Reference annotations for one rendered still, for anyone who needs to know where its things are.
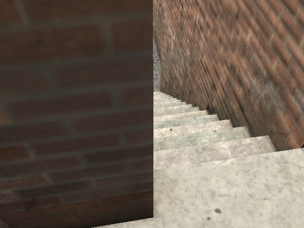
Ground stairs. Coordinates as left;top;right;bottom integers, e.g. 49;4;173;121
153;91;276;170

